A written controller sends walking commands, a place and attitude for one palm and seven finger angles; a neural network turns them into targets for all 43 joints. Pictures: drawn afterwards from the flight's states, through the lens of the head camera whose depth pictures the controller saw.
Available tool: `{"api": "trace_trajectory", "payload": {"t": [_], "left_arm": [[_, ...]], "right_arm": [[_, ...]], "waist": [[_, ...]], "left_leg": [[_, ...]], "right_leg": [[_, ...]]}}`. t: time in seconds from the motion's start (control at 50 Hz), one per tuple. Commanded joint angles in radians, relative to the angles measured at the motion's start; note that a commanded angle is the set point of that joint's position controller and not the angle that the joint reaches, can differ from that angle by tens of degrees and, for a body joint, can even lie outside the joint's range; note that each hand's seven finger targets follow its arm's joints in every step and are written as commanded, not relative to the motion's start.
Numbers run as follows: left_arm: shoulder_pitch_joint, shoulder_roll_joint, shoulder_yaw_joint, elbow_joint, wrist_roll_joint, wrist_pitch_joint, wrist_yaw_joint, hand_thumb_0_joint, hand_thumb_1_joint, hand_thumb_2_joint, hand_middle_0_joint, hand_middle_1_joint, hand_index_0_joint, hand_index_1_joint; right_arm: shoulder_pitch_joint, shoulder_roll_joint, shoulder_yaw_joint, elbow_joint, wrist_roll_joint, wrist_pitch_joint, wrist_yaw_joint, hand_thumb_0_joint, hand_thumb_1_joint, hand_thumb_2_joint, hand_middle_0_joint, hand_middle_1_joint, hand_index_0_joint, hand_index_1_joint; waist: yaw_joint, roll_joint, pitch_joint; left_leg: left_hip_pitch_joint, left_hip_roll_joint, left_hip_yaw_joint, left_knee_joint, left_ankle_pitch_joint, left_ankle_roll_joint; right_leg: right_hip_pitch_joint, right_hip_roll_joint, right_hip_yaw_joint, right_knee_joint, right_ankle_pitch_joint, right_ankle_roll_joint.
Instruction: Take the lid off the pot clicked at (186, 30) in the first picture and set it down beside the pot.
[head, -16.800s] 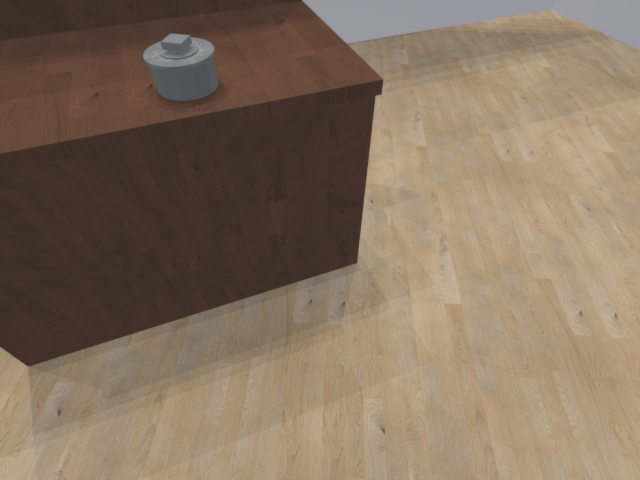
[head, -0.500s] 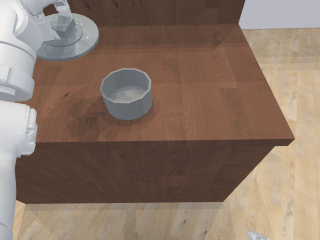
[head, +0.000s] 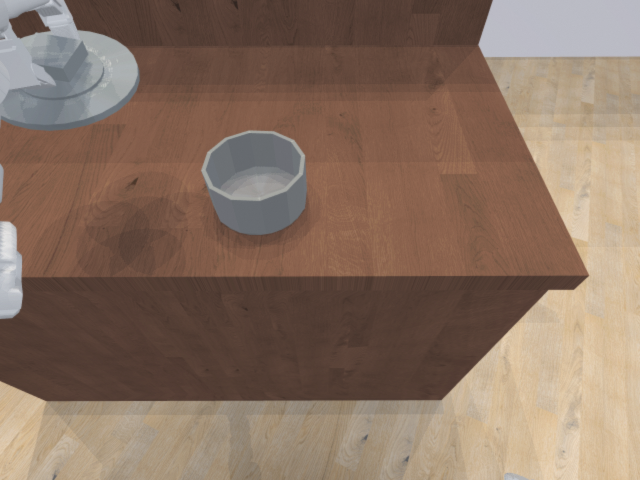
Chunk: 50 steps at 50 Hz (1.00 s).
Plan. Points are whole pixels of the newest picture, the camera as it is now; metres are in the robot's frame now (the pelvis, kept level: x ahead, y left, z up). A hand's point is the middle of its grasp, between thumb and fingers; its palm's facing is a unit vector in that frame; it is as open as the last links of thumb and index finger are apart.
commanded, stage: move the lid sideways beside the pot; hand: left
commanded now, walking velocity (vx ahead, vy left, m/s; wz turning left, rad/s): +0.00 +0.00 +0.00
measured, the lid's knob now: (52, 57) +0.51 +0.27 +0.26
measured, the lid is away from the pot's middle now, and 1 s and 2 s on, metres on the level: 0.19 0.24 0.24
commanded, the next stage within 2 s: lower the lid onto the table in 0.56 s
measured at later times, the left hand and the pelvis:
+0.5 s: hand out of the picture +0.47 +0.32 +0.27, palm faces -0.25 -0.09 -0.96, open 8.4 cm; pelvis +0.00 +0.00 +0.00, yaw -1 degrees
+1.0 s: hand out of the picture +0.47 +0.31 +0.25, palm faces -0.30 -0.15 -0.94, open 8.4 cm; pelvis +0.00 +0.00 +0.00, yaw +0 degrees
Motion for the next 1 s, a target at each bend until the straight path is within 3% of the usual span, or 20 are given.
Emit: {"api": "trace_trajectory", "payload": {"t": [0.0,0.06,0.1,0.18,0.22,0.28,0.3,0.38,0.4,0.44,0.54,0.58,0.64,0.68,0.76,0.78,0.84,0.88,0.92,0.98], "left_arm": [[-0.615,0.308,0.113,-0.254,0.020,-0.012,0.062,0.000,0.627,1.034,-0.979,-1.175,-0.697,-1.040],[-0.591,0.281,0.091,-0.184,0.021,-0.018,0.057,0.000,0.627,1.034,-0.979,-1.175,-0.697,-1.040],[-0.588,0.356,0.142,-0.220,0.028,-0.033,0.063,0.000,0.627,1.034,-0.979,-1.175,-0.697,-1.040],[-0.536,0.301,0.095,-0.136,0.010,-0.039,0.056,0.000,0.627,1.034,-0.979,-1.175,-0.697,-1.040],[-0.601,0.372,0.136,-0.198,0.030,-0.050,0.060,0.000,0.627,1.034,-0.979,-1.175,-0.697,-1.040],[-0.536,0.320,0.096,-0.136,0.015,-0.056,0.058,0.000,0.627,1.034,-0.979,-1.175,-0.697,-1.040],[-0.567,0.384,0.144,-0.175,0.027,-0.059,0.059,0.000,0.627,1.034,-0.979,-1.175,-0.697,-1.040],[-0.560,0.369,0.130,-0.201,0.017,-0.069,0.060,0.000,0.627,1.034,-0.979,-1.175,-0.697,-1.040],[-0.565,0.407,0.158,-0.212,0.031,-0.068,0.061,0.000,0.627,1.034,-0.979,-1.175,-0.697,-1.040],[-0.535,0.377,0.133,-0.138,0.027,-0.063,0.053,0.000,0.627,1.034,-0.979,-1.175,-0.697,-1.040],[-0.573,0.407,0.160,-0.228,0.028,-0.062,0.056,0.000,0.627,1.034,-0.979,-1.175,-0.697,-1.040],[-0.511,0.325,0.097,-0.171,0.006,-0.057,0.049,0.000,0.627,1.034,-0.979,-1.175,-0.697,-1.040],[-0.530,0.401,0.146,-0.151,0.020,-0.058,0.050,0.000,0.627,1.034,-0.979,-1.175,-0.697,-1.040],[-0.538,0.351,0.096,-0.071,0.014,-0.023,0.049,0.000,0.627,1.034,-0.979,-1.175,-0.697,-1.040],[-0.648,0.373,0.102,-0.152,0.038,-0.007,0.059,0.000,0.627,1.034,-0.979,-1.175,-0.697,-1.040],[-0.606,0.320,0.069,-0.117,0.025,-0.005,0.058,0.000,0.627,1.034,-0.979,-1.175,-0.697,-1.040],[-0.576,0.358,0.107,-0.083,0.036,-0.001,0.063,0.000,0.627,1.034,-0.979,-1.175,-0.697,-1.040],[-0.539,0.305,0.063,-0.047,0.023,-0.001,0.061,0.000,0.627,1.034,-0.979,-1.175,-0.697,-1.040],[-0.561,0.358,0.104,-0.050,0.044,-0.002,0.071,0.000,0.627,1.034,-0.979,-1.175,-0.697,-1.040],[-0.562,0.340,0.078,-0.054,0.029,-0.009,0.073,0.000,0.627,1.034,-0.979,-1.175,-0.697,-1.040]], "right_arm": [[0.017,-0.158,-0.050,-0.096,0.001,-0.021,-0.005,0.000,-0.900,-0.900,0.200,0.300,0.200,0.300],[0.025,-0.154,-0.048,-0.090,0.002,-0.020,-0.012,0.000,-0.900,-0.900,0.200,0.300,0.200,0.300],[0.026,-0.160,-0.046,-0.096,0.000,-0.018,-0.011,0.000,-0.900,-0.900,0.200,0.300,0.200,0.300],[0.045,-0.165,-0.049,-0.084,0.009,-0.015,-0.016,0.000,-0.900,-0.900,0.200,0.300,0.200,0.300],[0.033,-0.165,-0.046,-0.089,0.006,-0.011,-0.017,0.000,-0.900,-0.900,0.200,0.300,0.200,0.300],[0.056,-0.166,-0.047,-0.081,0.011,-0.013,-0.020,0.000,-0.900,-0.900,0.200,0.300,0.200,0.300],[0.055,-0.168,-0.046,-0.076,0.007,-0.009,-0.018,0.000,-0.900,-0.900,0.200,0.300,0.200,0.300],[0.055,-0.171,-0.049,-0.086,0.009,-0.009,-0.018,0.000,-0.900,-0.900,0.200,0.300,0.200,0.300],[0.057,-0.165,-0.047,-0.083,0.006,-0.007,-0.016,0.000,-0.900,-0.900,0.200,0.300,0.200,0.300],[0.062,-0.166,-0.044,-0.076,0.011,-0.001,-0.018,0.000,-0.900,-0.900,0.200,0.300,0.200,0.300],[0.054,-0.166,-0.049,-0.082,0.008,-0.001,-0.013,0.000,-0.900,-0.900,0.200,0.300,0.200,0.300],[0.064,-0.168,-0.049,-0.077,0.014,-0.002,-0.012,0.000,-0.900,-0.900,0.200,0.300,0.200,0.300],[0.056,-0.171,-0.040,-0.075,0.012,0.007,-0.014,0.000,-0.900,-0.900,0.200,0.300,0.200,0.300],[0.068,-0.177,-0.041,-0.065,0.019,-0.004,-0.011,0.000,-0.900,-0.900,0.200,0.300,0.200,0.300],[0.063,-0.171,-0.040,-0.069,0.013,-0.023,-0.016,0.000,-0.900,-0.900,0.200,0.300,0.200,0.300],[0.076,-0.171,-0.043,-0.066,0.015,-0.033,-0.017,0.000,-0.900,-0.900,0.200,0.300,0.200,0.300],[0.078,-0.172,-0.039,-0.060,0.012,-0.036,-0.014,0.000,-0.900,-0.900,0.200,0.300,0.200,0.300],[0.079,-0.174,-0.039,-0.059,0.015,-0.039,-0.015,0.000,-0.900,-0.900,0.200,0.300,0.200,0.300],[0.081,-0.173,-0.037,-0.057,0.009,-0.038,-0.016,0.000,-0.900,-0.900,0.200,0.300,0.200,0.300],[0.076,-0.178,-0.036,-0.058,0.014,-0.038,-0.020,0.000,-0.900,-0.900,0.200,0.300,0.200,0.300]], "waist": [[-0.007,0.069,-0.453],[-0.015,0.048,-0.422],[-0.003,0.055,-0.468],[-0.019,0.062,-0.405],[-0.011,0.071,-0.453],[-0.022,0.096,-0.418],[-0.011,0.067,-0.434],[-0.009,0.131,-0.465],[-0.006,0.114,-0.479],[-0.016,0.080,-0.417],[-0.010,0.116,-0.480],[-0.019,0.118,-0.430],[-0.014,0.053,-0.420],[-0.025,0.082,-0.398],[-0.026,0.121,-0.466],[-0.031,0.118,-0.450],[-0.026,0.063,-0.432],[-0.034,0.087,-0.400],[-0.031,0.055,-0.414],[-0.034,0.085,-0.413]], "left_leg": [[0.364,-0.047,0.020,-0.001,0.355,0.062],[0.338,-0.050,0.027,-0.002,0.312,0.068],[0.341,-0.050,0.024,0.002,0.346,0.067],[0.338,-0.042,0.029,0.009,0.355,0.069],[0.346,-0.042,0.029,0.006,0.353,0.071],[0.357,-0.038,0.027,0.016,0.397,0.070],[0.353,-0.034,0.023,0.011,0.386,0.067],[0.392,-0.033,0.020,0.032,0.476,0.070],[0.394,-0.032,0.016,0.032,0.480,0.068],[0.349,-0.035,0.025,0.025,0.408,0.070],[0.398,-0.034,0.018,0.040,0.479,0.073],[0.390,-0.033,0.014,0.038,0.476,0.070],[0.313,-0.043,0.032,0.022,0.353,0.071],[0.306,-0.048,0.035,0.020,0.343,0.069],[0.357,-0.044,0.025,0.020,0.347,0.069],[0.372,-0.042,0.021,0.032,0.389,0.070],[0.331,-0.044,0.023,0.023,0.344,0.069],[0.326,-0.042,0.026,0.024,0.353,0.066],[0.310,-0.047,0.029,0.028,0.326,0.071],[0.305,-0.044,0.030,0.025,0.332,0.066]], "right_leg": [[0.022,0.102,-0.062,-0.017,0.298,-0.077],[0.014,0.102,-0.066,-0.024,0.280,-0.076],[0.049,0.101,-0.057,-0.015,0.310,-0.074],[0.004,0.101,-0.066,-0.027,0.296,-0.075],[0.030,0.103,-0.061,-0.018,0.300,-0.073],[-0.007,0.103,-0.067,-0.026,0.299,-0.074],[0.016,0.109,-0.066,-0.021,0.298,-0.070],[0.006,0.105,-0.064,-0.013,0.329,-0.074],[0.013,0.111,-0.063,-0.012,0.322,-0.070],[-0.004,0.112,-0.069,-0.019,0.295,-0.068],[0.002,0.112,-0.061,-0.010,0.319,-0.068],[-0.031,0.111,-0.073,-0.018,0.300,-0.071],[0.022,0.109,-0.064,-0.016,0.301,-0.067],[0.016,0.106,-0.068,-0.015,0.316,-0.070],[0.015,0.110,-0.062,-0.013,0.288,-0.067],[-0.003,0.110,-0.067,-0.016,0.301,-0.070],[0.013,0.112,-0.062,-0.011,0.295,-0.064],[-0.011,0.108,-0.067,-0.015,0.293,-0.068],[0.010,0.112,-0.060,-0.009,0.296,-0.064],[0.008,0.106,-0.061,-0.008,0.302,-0.068]]}}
